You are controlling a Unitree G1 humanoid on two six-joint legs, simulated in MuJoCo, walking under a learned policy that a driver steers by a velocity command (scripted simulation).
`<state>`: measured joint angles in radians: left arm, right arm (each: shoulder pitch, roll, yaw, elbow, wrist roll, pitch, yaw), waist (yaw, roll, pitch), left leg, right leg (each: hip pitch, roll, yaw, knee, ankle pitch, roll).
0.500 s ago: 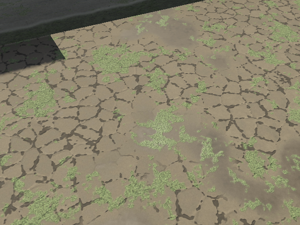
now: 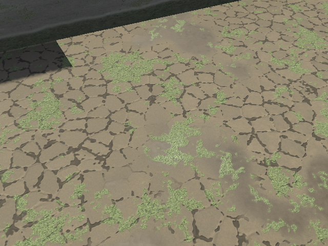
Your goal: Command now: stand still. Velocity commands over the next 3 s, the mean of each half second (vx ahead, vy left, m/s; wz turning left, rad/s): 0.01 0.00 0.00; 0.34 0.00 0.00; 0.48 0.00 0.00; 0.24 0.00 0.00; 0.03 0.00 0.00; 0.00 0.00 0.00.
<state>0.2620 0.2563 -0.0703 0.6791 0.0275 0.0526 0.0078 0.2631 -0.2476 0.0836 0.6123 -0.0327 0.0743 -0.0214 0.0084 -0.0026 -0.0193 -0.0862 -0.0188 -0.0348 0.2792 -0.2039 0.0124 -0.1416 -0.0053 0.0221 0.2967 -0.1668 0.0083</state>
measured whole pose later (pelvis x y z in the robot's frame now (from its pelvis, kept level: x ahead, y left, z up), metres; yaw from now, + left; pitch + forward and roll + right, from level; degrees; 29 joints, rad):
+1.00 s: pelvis +0.00 +0.00 +0.00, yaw +1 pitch +0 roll +0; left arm 0.14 0.25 -0.13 0.52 0.07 0.02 0.00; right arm 0.11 -0.24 0.14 0.50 -0.08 0.06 -0.02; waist 0.01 0.00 -0.02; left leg -0.11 -0.04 -0.06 0.33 -0.22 0.02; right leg -0.16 -0.02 0.03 0.35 -0.20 0.02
